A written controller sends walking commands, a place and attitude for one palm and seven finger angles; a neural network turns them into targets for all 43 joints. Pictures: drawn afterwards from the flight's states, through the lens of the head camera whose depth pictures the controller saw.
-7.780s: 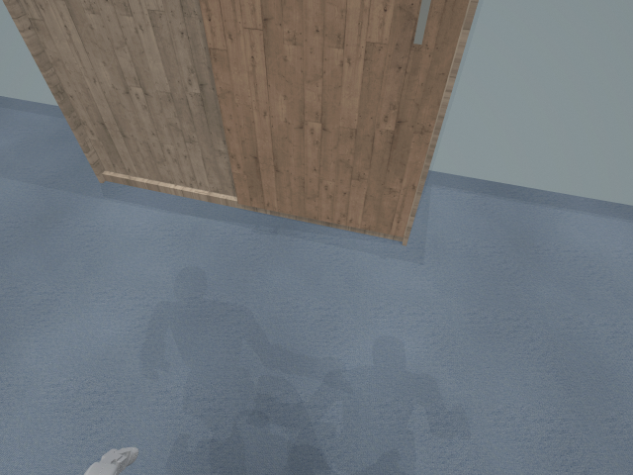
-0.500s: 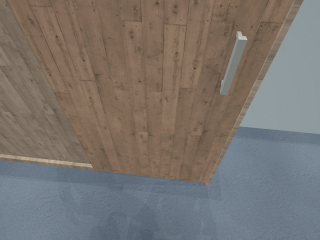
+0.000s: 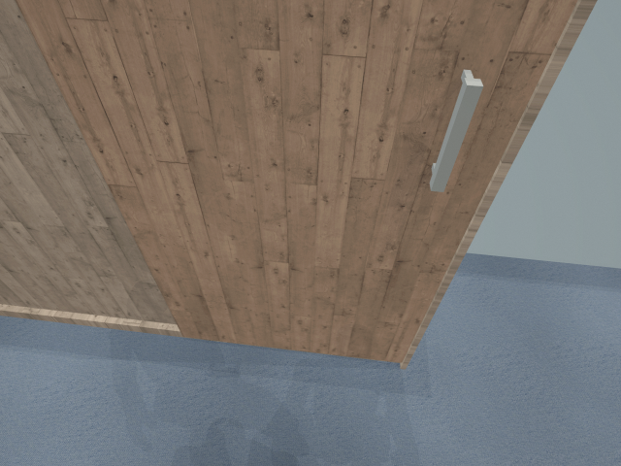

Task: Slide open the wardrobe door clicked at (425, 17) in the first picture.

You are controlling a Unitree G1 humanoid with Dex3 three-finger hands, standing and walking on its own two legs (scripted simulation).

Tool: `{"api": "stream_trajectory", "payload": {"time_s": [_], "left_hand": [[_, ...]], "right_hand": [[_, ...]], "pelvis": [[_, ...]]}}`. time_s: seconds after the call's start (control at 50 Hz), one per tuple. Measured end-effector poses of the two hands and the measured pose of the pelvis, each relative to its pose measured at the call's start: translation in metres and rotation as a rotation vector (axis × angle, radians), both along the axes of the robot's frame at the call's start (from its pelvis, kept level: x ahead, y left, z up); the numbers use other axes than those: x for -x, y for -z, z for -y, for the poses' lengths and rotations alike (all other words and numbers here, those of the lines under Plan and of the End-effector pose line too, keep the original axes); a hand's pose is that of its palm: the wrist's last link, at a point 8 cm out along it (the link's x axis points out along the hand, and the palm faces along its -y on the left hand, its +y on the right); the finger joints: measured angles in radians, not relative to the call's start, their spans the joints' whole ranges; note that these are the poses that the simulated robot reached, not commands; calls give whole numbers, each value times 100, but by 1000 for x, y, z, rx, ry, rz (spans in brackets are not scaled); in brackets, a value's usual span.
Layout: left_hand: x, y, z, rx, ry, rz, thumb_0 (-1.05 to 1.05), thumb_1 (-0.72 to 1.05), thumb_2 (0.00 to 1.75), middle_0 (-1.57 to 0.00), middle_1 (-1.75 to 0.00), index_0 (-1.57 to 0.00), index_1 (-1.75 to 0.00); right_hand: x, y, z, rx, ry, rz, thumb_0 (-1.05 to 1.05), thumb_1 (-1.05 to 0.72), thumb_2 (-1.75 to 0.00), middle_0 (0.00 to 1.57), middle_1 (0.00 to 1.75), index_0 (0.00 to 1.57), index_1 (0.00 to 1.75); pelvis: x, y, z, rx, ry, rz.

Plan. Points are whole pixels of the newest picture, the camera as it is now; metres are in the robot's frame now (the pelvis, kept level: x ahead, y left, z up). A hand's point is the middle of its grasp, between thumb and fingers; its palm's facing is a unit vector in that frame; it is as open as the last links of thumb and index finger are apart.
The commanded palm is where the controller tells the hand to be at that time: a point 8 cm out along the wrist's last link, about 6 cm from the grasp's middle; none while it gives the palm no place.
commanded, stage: shuffle to correct the standing spot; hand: right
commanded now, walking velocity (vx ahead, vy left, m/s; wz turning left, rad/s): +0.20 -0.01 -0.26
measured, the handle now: (451, 134) +0.56 -0.17 +0.16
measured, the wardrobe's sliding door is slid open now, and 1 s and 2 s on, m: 0.00 0.00 0.00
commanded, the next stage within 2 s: come to a stop and stand still in 0.28 s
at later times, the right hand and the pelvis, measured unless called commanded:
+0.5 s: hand out of the picture +0.16 -0.19 -0.17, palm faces +0.05 +0.97 -0.23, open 7.3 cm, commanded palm none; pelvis +0.11 +0.00 -0.01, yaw -3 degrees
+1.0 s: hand out of the picture +0.13 -0.21 -0.17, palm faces +0.07 +0.97 -0.23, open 7.3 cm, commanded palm none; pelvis +0.10 -0.01 +0.00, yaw -2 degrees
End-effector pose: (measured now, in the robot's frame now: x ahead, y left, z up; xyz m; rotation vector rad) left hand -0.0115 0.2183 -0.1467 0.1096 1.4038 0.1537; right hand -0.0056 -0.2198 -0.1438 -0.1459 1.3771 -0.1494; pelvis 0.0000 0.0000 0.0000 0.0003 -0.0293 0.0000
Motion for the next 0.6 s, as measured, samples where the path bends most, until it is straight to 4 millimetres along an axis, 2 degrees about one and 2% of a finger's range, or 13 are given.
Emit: {"api": "stream_trajectory", "payload": {"time_s": [0.1, 0.18, 0.24, 0.3, 0.38, 0.44, 0.48, 0.54, 0.6], "left_hand": [[2, 0, 1, -13, 10, -43, 0, 91, 90, -20, -29, -20, -30], [-3, -1, 7, -42, 8, -51, 1, 91, 90, -20, -29, -20, -30], [-6, -5, 15, -48, -20, -41, 0, 91, 90, -20, -29, -20, -30], [-5, -10, 24, -37, -45, -54, 0, 91, 90, -20, -29, -20, -30], [-1, -15, 33, -2, -45, -131, 0, 91, 90, -20, -29, -20, -30], [-4, -10, 32, 23, -47, -193, 0, 91, 90, -20, -29, -20, -30], [-11, -1, 28, 37, -47, -223, 0, 91, 90, -20, -29, -20, -30], [-36, 8, 20, 28, -31, -229, 1, 91, 90, -20, -29, -20, -30], [-76, 10, 14, 2, -12, -171, 1, 91, 90, -20, -29, -20, -30]], "right_hand": [[0, 5, 2, -15, 43, -3, 0, -91, -90, 20, 30, 20, 30], [2, 15, 9, -40, 72, -29, 0, -91, -90, 20, 30, 20, 30], [-6, 16, 14, -52, 51, -69, 0, -91, -90, 20, 30, 20, 30], [-32, 8, 17, -49, 15, -65, 1, -91, -90, 20, 30, 20, 30], [-83, -3, 21, -19, -5, 4, 2, -93, -90, 20, 30, 20, 30], [-121, -6, 23, 10, -8, 67, 2, -94, -90, 20, 30, 20, 30], [-143, -2, 22, 35, -5, 118, 2, -94, -90, 20, 30, 20, 30], [-163, -3, 16, 43, 17, 152, 1, -93, -90, 20, 30, 20, 30], [-172, -2, 12, 38, 36, 159, 1, -93, -90, 20, 30, 20, 30]], "pelvis": [[-11, 3, 4, -12, 19, -18], [-25, 9, 14, -17, 25, -15], [-40, 8, 21, -16, 11, -23], [-53, 1, 22, -17, 6, -32], [-71, -4, 18, -17, 20, -44], [-88, -1, 11, -9, 28, -46], [-101, 9, 5, 12, 38, -43], [-115, 11, 5, -20, 71, -25], [-120, 9, 7, -18, 81, -17]]}}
